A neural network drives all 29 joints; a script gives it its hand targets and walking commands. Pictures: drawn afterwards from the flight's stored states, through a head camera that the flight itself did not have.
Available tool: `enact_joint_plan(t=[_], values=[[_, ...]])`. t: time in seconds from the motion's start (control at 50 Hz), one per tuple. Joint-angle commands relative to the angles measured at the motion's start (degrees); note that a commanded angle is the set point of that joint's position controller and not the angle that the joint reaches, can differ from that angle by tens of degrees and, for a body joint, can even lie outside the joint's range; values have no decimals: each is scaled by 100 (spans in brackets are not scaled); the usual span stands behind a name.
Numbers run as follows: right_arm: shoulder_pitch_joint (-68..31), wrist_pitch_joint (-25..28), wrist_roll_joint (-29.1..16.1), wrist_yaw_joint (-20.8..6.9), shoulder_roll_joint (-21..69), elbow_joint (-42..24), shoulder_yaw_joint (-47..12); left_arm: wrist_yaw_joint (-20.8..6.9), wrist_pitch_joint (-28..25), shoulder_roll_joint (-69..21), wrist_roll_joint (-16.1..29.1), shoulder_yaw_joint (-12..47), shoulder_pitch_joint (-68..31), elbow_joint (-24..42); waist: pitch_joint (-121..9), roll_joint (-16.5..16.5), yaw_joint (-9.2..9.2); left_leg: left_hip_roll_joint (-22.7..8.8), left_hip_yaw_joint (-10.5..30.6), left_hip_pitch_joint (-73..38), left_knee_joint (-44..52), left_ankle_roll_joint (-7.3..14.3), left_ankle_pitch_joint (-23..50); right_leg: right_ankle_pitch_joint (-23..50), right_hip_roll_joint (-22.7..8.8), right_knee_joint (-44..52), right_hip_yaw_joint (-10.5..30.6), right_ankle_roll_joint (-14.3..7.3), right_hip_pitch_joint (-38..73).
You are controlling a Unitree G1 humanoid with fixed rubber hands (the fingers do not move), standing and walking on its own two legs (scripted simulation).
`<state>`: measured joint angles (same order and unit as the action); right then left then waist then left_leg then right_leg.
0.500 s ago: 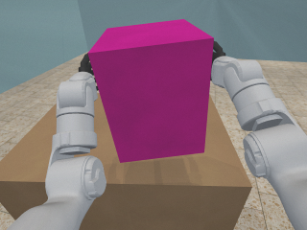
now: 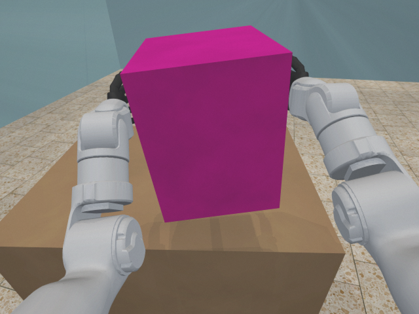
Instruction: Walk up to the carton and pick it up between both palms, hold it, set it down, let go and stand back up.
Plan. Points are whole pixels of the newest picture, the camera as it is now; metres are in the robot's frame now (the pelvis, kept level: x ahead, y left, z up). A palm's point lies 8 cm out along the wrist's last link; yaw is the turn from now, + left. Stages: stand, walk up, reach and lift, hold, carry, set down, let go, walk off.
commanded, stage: hold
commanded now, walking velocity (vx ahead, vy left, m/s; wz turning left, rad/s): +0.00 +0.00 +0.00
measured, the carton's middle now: (209, 119) +0.42 -0.01 +0.26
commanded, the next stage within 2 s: none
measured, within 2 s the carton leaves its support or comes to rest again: neither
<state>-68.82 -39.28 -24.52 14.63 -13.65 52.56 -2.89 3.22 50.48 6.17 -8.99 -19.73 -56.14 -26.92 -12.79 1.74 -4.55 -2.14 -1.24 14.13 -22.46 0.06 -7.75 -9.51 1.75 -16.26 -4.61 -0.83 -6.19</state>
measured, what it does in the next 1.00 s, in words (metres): stands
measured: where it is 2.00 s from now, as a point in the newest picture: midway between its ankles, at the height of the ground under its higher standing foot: outside the picture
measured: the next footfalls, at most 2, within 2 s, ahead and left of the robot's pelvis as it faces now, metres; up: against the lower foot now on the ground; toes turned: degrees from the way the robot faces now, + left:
none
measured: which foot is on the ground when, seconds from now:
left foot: down 0.00-1.00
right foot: down 0.00-1.00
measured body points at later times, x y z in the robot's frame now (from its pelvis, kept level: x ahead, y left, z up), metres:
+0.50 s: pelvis +0.00 +0.00 +0.00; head -0.09 +0.01 +0.44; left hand +0.39 +0.15 +0.30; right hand +0.39 -0.16 +0.32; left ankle +0.05 +0.11 -0.75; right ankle -0.01 -0.11 -0.75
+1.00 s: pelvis +0.00 +0.00 +0.00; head -0.09 +0.01 +0.44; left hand +0.39 +0.15 +0.30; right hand +0.39 -0.16 +0.32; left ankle +0.05 +0.11 -0.75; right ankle -0.01 -0.11 -0.75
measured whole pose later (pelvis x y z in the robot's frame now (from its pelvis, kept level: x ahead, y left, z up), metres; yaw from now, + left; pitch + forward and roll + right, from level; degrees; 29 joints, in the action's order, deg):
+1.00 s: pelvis +0.00 +0.00 +0.00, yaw +0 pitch +0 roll -2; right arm -69.5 -39.3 -24.8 14.4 -14.2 53.3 -3.6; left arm 3.6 50.2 6.1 -8.6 -19.6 -56.6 -27.7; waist -13.4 1.7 -4.3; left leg -2.2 -1.4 14.4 -22.5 0.1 -7.9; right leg -9.6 1.8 -16.4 -4.2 -0.8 -6.6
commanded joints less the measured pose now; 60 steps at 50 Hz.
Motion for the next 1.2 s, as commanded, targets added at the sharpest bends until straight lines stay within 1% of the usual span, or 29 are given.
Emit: enact_joint_plan(t=[0.0, 0.04, 0.06, 0.12, 0.16, 0.22, 0.26, 0.3, 0.32, 0.38, 0.42, 0.46, 0.52, 0.56, 0.6, 0.62, 0.68, 0.72, 0.74, 0.84, 0.9, 0.92, 0.98, 1.04, 1.06, 1.08, 1.12, 1.14, 1.18], values=[[-4470, 242, -972, -865, 3855, -2011, -582, -868, -479, -3116, 1232, 2009, -5187, 1022, -2034, 21, -50, 330, 351, -1302, 102, -243, 809, 982, 265, 147, 547, 405, 29], [-4452, 238, -987, -874, 3893, -1921, -596, -869, -491, -3086, 1205, 1988, -5272, 1041, -1981, 50, -18, 323, 347, -1309, 117, -240, 787, 947, 270, 140, 526, 411, 19], [-4511, 272, -1037, -873, 3886, -2165, -669, -865, -473, -3130, 1240, 2005, -5138, 1036, -2206, 28, 31, 324, 346, -1359, 75, -224, 887, 1063, 277, 128, 544, 404, 126], [-4490, 280, -1055, -840, 3840, -2181, -636, -847, -487, -3145, 1238, 2055, -5164, 1087, -2175, 129, -35, 345, 351, -1404, 20, -287, 1076, 1192, 280, 124, 513, 415, 87], [-4534, 287, -1001, -843, 3829, -2161, -597, -864, -470, -3186, 1249, 2087, -5152, 906, -1954, 155, -42, 322, 345, -1269, 46, -293, 923, 1077, 280, 134, 521, 393, -8], [-4589, 276, -985, -845, 3816, -2182, -589, -887, -452, -3150, 1188, 1954, -5071, 783, -1943, 31, 5, 335, 331, -1184, 109, -232, 713, 932, 254, 176, 556, 399, 68], [-4561, 257, -996, -868, 3852, -2004, -547, -862, -494, -3113, 1201, 1968, -5245, 966, -2028, 69, -11, 321, 341, -1241, 137, -242, 714, 850, 268, 161, 546, 396, 33], [-4568, 277, -1065, -875, 3878, -2073, -626, -852, -476, -3142, 1221, 2005, -5210, 1048, -2136, 126, 33, 345, 337, -1287, 64, -265, 932, 1075, 261, 137, 565, 403, 131], [-4623, 296, -1071, -868, 3830, -2176, -610, -850, -454, -3144, 1229, 2027, -5169, 971, -2202, 139, -10, 352, 344, -1326, 34, -272, 971, 1143, 265, 147, 555, 409, 99], [-4464, 249, -1015, -861, 3864, -1927, -596, -877, -467, -3019, 1147, 1871, -5098, 850, -1887, -64, 25, 350, 330, -1231, 113, -214, 823, 1030, 260, 173, 543, 421, 68], [-4573, 286, -1049, -860, 3890, -2116, -580, -871, -503, -3121, 1254, 2046, -5269, 1051, -2152, 98, -42, 350, 344, -1295, 63, -263, 919, 1105, 260, 142, 550, 404, 117], [-4545, 271, -1110, -849, 3913, -2154, -700, -857, -479, -3078, 1178, 1947, -5147, 1003, -2159, 28, 43, 359, 335, -1396, 14, -237, 1069, 1245, 276, 127, 548, 436, 172], [-4334, 235, -1007, -837, 3746, -1902, -487, -896, -445, -3136, 1163, 2026, -5110, 961, -1875, 234, -107, 307, 354, -1311, 104, -299, 861, 1037, 270, 150, 524, 384, 24], [-4366, 231, -934, -871, 3739, -1806, -418, -921, -460, -3154, 1201, 2027, -5215, 949, -1758, 252, -133, 308, 363, -1219, 141, -318, 759, 901, 257, 183, 539, 358, -15], [-4478, 280, -1014, -867, 3833, -2039, -576, -922, -494, -3189, 1242, 2086, -5208, 1045, -2003, 221, -83, 342, 349, -1266, 74, -316, 932, 1176, 246, 131, 563, 393, 134], [-4609, 296, -1017, -856, 3815, -2135, -582, -920, -483, -3154, 1207, 2019, -5162, 852, -1984, 190, -30, 353, 356, -1227, 82, -287, 817, 1073, 234, 159, 558, 396, 158], [-4619, 314, -1015, -852, 3854, -2239, -588, -877, -516, -3190, 1258, 2066, -5183, 1004, -2188, 128, -40, 348, 355, -1325, 56, -282, 880, 1081, 270, 142, 534, 410, 102], [-4526, 293, -1035, -832, 3830, -2166, -602, -845, -516, -3144, 1250, 2060, -5186, 1043, -2181, 123, -66, 356, 361, -1360, 30, -289, 1016, 1227, 267, 121, 529, 433, 108], [-4447, 276, -1047, -819, 3868, -2168, -644, -848, -511, -3076, 1234, 1984, -5116, 1040, -2191, 6, -30, 372, 354, -1371, 33, -254, 1007, 1243, 262, 134, 529, 461, 151], [-4563, 290, -1001, -859, 3911, -2244, -586, -827, -527, -3229, 1335, 2168, -5271, 1112, -2234, 130, -67, 321, 360, -1283, 82, -271, 808, 956, 286, 128, 529, 391, 34], [-4583, 274, -1031, -906, 3878, -2026, -591, -790, -528, -3214, 1275, 2071, -5333, 1078, -2093, 106, 12, 299, 379, -1278, 114, -272, 849, 939, 311, 110, 519, 376, 45], [-4628, 291, -1035, -896, 3877, -2136, -645, -800, -491, -3186, 1244, 2038, -5155, 871, -2067, 68, 50, 314, 359, -1257, 92, -249, 825, 936, 300, 144, 524, 381, 69], [-4425, 255, -1052, -873, 3871, -2052, -632, -829, -482, -3215, 1246, 2072, -5136, 988, -2042, 145, -29, 322, 357, -1287, 60, -293, 967, 1105, 293, 115, 548, 379, 128], [-4558, 264, -1070, -853, 3877, -2053, -674, -864, -451, -3041, 1121, 1867, -5054, 869, -2029, 6, 82, 364, 334, -1278, 70, -228, 900, 1108, 258, 150, 549, 436, 142], [-4460, 245, -1021, -845, 3799, -1900, -595, -877, -431, -3025, 1089, 1846, -5019, 791, -1837, 25, 21, 339, 336, -1288, 98, -240, 846, 1045, 265, 175, 549, 419, 62], [-4469, 258, -1033, -836, 3845, -1962, -621, -903, -425, -3024, 1100, 1848, -5003, 826, -1887, 13, 56, 355, 323, -1267, 89, -220, 862, 1067, 245, 174, 553, 436, 93], [-4491, 266, -985, -847, 3850, -1943, -558, -917, -460, -3047, 1148, 1896, -5121, 828, -1887, 43, -1, 355, 308, -1221, 117, -236, 764, 981, 238, 183, 555, 423, 54], [-4465, 265, -1000, -845, 3809, -1924, -500, -914, -474, -3123, 1198, 1998, -5185, 970, -1960, 162, -73, 346, 338, -1274, 98, -280, 851, 1072, 244, 163, 558, 400, 83], [-4507, 276, -1034, -853, 3795, -1982, -540, -895, -483, -3141, 1213, 2014, -5226, 972, -1997, 176, -69, 341, 357, -1315, 55, -300, 957, 1154, 272, 143, 529, 404, 99]])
